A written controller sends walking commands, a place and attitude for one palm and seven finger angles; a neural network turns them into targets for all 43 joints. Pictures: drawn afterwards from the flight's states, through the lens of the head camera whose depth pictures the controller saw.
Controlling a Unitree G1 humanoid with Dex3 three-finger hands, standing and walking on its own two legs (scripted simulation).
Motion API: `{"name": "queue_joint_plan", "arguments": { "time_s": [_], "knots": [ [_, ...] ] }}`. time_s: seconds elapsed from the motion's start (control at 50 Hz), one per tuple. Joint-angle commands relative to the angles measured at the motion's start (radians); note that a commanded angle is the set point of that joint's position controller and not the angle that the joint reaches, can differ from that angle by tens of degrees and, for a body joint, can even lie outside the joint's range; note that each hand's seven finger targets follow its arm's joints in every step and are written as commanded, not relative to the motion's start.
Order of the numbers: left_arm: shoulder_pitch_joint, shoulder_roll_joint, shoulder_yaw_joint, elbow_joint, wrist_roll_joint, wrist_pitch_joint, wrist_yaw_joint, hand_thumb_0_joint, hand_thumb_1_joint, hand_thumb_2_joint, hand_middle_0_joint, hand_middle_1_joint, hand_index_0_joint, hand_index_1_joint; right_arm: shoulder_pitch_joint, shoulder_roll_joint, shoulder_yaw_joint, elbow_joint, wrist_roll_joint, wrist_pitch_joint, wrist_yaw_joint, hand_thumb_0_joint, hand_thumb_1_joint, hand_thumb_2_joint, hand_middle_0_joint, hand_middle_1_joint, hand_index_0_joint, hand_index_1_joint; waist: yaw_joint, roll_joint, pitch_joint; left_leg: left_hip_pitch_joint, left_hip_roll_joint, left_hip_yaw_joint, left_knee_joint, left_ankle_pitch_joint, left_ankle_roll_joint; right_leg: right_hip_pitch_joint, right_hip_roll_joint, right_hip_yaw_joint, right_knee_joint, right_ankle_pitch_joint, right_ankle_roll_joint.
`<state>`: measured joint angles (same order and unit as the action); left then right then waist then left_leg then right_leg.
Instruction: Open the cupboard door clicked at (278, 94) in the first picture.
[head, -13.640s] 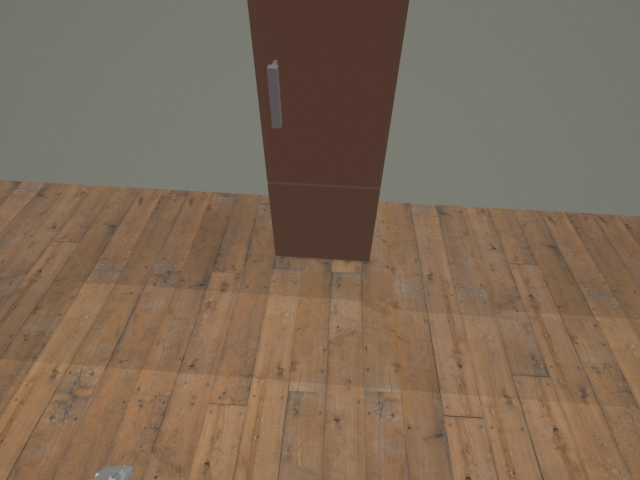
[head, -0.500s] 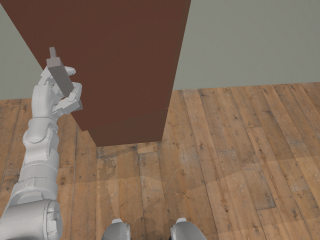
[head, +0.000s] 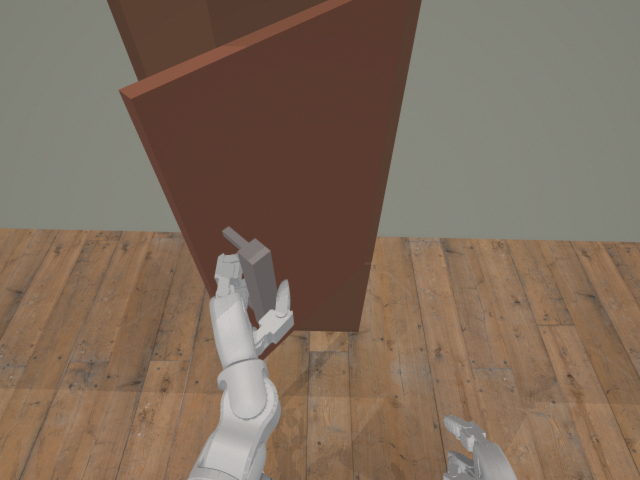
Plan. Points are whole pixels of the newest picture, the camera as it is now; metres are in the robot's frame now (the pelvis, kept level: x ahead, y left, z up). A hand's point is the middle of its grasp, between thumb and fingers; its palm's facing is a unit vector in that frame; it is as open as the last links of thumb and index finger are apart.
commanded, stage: pull the door open along its arc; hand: left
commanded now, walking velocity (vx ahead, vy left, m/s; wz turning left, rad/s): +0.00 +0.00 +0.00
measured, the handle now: (251, 281) +0.36 +0.10 +0.04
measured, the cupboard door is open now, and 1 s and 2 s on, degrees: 48 51 52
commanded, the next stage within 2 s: open thumb and fingers to let go in 0.02 s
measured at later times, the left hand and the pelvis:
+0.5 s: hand (293, 316) +0.31 +0.05 +0.04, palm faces +0.39 -0.92 -0.02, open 9.9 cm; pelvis -0.02 -0.03 -0.01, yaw +3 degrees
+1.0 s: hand (293, 321) +0.30 +0.05 +0.04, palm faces +0.29 -0.96 +0.00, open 15.4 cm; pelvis -0.03 +0.00 -0.01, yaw +1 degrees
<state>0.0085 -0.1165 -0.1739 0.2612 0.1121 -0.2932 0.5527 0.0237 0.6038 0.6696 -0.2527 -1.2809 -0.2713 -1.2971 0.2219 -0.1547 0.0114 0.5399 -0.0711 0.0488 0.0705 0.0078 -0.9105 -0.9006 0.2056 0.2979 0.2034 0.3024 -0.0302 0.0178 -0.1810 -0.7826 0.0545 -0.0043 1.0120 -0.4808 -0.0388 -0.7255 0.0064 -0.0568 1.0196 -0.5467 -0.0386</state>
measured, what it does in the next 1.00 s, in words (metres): stands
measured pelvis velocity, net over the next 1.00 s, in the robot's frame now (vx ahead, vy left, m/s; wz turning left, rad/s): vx -0.03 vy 0.00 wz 0.01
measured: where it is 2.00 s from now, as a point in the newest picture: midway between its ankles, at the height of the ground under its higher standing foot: outside the picture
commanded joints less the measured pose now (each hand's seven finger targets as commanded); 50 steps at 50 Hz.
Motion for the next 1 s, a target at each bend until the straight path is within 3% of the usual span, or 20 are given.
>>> {"name": "queue_joint_plan", "arguments": {
  "time_s": [0.0,0.08,0.1,0.14,0.22,0.28,0.36,0.5,0.54,0.64,0.72,0.76,0.84,0.9,0.98],
  "knots": [
    [-0.013,-0.127,-0.076,-0.218,0.02,-0.058,0.025,0.0,0.9,0.9,-0.4,-1.35,-0.4,-1.35,-0.077,-0.098,-0.035,-0.137,0.0,-0.075,-0.017,0.0,-0.9,-0.9,0.2,0.3,0.2,0.3,0.015,-0.074,-0.183,0.164,-0.056,0.019,-0.088,0.312,0.039,0.151,-0.007,0.004,-0.164,0.497,0.017],
    [-0.181,-0.097,-0.038,-0.152,0.033,-0.053,0.065,0.0,0.9,0.9,-0.4,-1.35,-0.4,-1.35,-0.086,-0.1,-0.032,-0.098,-0.011,-0.094,-0.031,0.0,-0.9,-0.9,0.2,0.3,0.2,0.3,-0.006,-0.075,-0.158,0.126,-0.064,0.008,-0.06,0.247,0.039,0.088,-0.022,0.03,-0.177,0.417,0.028],
    [-0.288,-0.058,-0.007,-0.138,0.036,-0.063,0.076,0.0,0.9,0.9,-0.4,-1.35,-0.4,-1.35,-0.087,-0.103,-0.031,-0.079,-0.013,-0.095,-0.038,0.0,-0.9,-0.9,0.2,0.3,0.2,0.3,-0.024,-0.088,-0.144,0.107,-0.065,0.005,-0.048,0.227,0.041,0.066,-0.03,0.047,-0.186,0.388,0.033],
    [-0.319,-0.061,-0.006,-0.122,0.044,-0.076,0.079,0.0,0.76,0.84,-0.39,-1.335,-0.39,-1.335,-0.087,-0.099,-0.037,-0.07,-0.014,-0.102,-0.045,0.0,-0.9,-0.9,0.2,0.3,0.2,0.3,-0.026,-0.1,-0.169,0.1,-0.068,0.003,-0.04,0.207,0.043,0.069,-0.038,0.068,-0.195,0.358,0.039],
    [-0.277,-0.058,0.004,-0.108,0.009,-0.091,0.055,0.0,0.48,0.72,-0.37,-1.305,-0.37,-1.305,-0.083,-0.098,-0.044,-0.068,-0.013,-0.105,-0.051,0.0,-0.9,-0.9,0.2,0.3,0.2,0.3,-0.007,-0.137,-0.249,0.08,-0.076,0.005,-0.035,0.221,0.041,0.157,-0.061,0.11,-0.202,0.464,0.056],
    [-0.285,-0.039,0.021,-0.1,-0.008,-0.101,0.037,0.0,0.27,0.63,-0.355,-1.283,-0.355,-1.283,-0.079,-0.101,-0.048,-0.065,-0.01,-0.102,-0.056,0.0,-0.9,-0.9,0.2,0.3,0.2,0.3,-0.002,-0.152,-0.251,0.056,-0.077,0.003,-0.034,0.212,0.04,0.181,-0.073,0.132,-0.209,0.479,0.063],
    [-0.359,-0.017,0.038,-0.077,-0.017,-0.124,0.026,0.0,-0.01,0.51,-0.335,-1.253,-0.335,-1.253,-0.082,-0.109,-0.051,-0.053,-0.011,-0.1,-0.063,0.0,-0.9,-0.9,0.2,0.3,0.2,0.3,-0.02,-0.178,-0.228,0.029,-0.075,-0.005,-0.03,0.179,0.044,0.165,-0.081,0.154,-0.223,0.424,0.07],
    [-0.319,0.014,0.073,-0.056,-0.022,-0.156,0.012,0.0,-0.5,0.3,-0.3,-1.2,-0.3,-1.2,-0.074,-0.108,-0.055,-0.052,-0.013,-0.095,-0.059,0.0,-0.9,-0.9,0.2,0.3,0.2,0.3,0.003,-0.157,-0.24,0.008,-0.077,-0.006,-0.031,0.179,0.041,0.188,-0.089,0.171,-0.216,0.451,0.07],
    [-0.329,0.014,0.071,-0.051,-0.021,-0.16,0.012,0.0,-0.5,0.3,-0.3,-1.2,-0.3,-1.2,-0.075,-0.112,-0.057,-0.054,-0.01,-0.093,-0.059,0.0,-0.9,-0.9,0.2,0.3,0.2,0.3,-0.002,-0.16,-0.229,0.015,-0.075,-0.006,-0.034,0.175,0.044,0.169,-0.083,0.16,-0.219,0.416,0.064],
    [-0.343,0.031,0.093,-0.036,-0.034,-0.166,0.018,0.0,-0.5,0.3,-0.258,-0.95,-0.258,-0.95,-0.077,-0.117,-0.057,-0.056,-0.009,-0.092,-0.063,0.0,-0.9,-0.9,0.2,0.3,0.2,0.3,0.002,-0.168,-0.227,0.01,-0.076,-0.005,-0.036,0.163,0.045,0.161,-0.077,0.158,-0.224,0.365,0.06],
    [-0.373,-0.003,0.066,-0.038,-0.022,-0.168,0.033,0.0,-0.5,0.3,-0.225,-0.75,-0.225,-0.75,-0.077,-0.114,-0.058,-0.053,-0.011,-0.091,-0.06,0.0,-0.9,-0.9,0.2,0.3,0.2,0.3,-0.004,-0.129,-0.227,0.048,-0.074,0.006,-0.042,0.171,0.048,0.116,-0.058,0.118,-0.205,0.338,0.048],
    [-0.366,-0.003,0.072,-0.023,-0.018,-0.16,0.042,0.0,-0.5,0.3,-0.208,-0.65,-0.208,-0.65,-0.076,-0.116,-0.057,-0.056,-0.013,-0.092,-0.059,0.0,-0.9,-0.9,0.2,0.3,0.2,0.3,-0.005,-0.14,-0.225,0.054,-0.073,0.007,-0.044,0.182,0.05,0.106,-0.05,0.097,-0.196,0.345,0.044],
    [-0.331,-0.016,0.062,-0.043,-0.004,-0.146,0.052,0.0,-0.5,0.3,-0.175,-0.45,-0.175,-0.45,-0.069,-0.115,-0.059,-0.068,-0.015,-0.091,-0.056,0.0,-0.9,-0.9,0.2,0.3,0.2,0.3,0.013,-0.113,-0.259,0.08,-0.072,0.013,-0.052,0.222,0.047,0.118,-0.033,0.065,-0.169,0.382,0.03],
    [-0.333,-0.042,0.045,-0.048,-0.008,-0.134,0.06,0.0,-0.5,0.3,-0.15,-0.3,-0.15,-0.3,-0.072,-0.11,-0.055,-0.07,-0.014,-0.091,-0.053,0.0,-0.9,-0.9,0.2,0.3,0.2,0.3,0.009,-0.11,-0.243,0.091,-0.071,0.017,-0.056,0.225,0.046,0.109,-0.027,0.05,-0.169,0.371,0.027],
    [-0.34,-0.054,0.044,-0.055,-0.008,-0.118,0.081,0.0,-0.5,0.3,-0.15,-0.3,-0.15,-0.3,-0.087,-0.108,-0.05,-0.075,-0.013,-0.094,-0.051,0.0,-0.9,-0.9,0.2,0.3,0.2,0.3,0.016,-0.086,-0.235,0.104,-0.067,0.013,-0.063,0.222,0.043,0.078,-0.011,0.025,-0.154,0.315,0.015]
  ]
}}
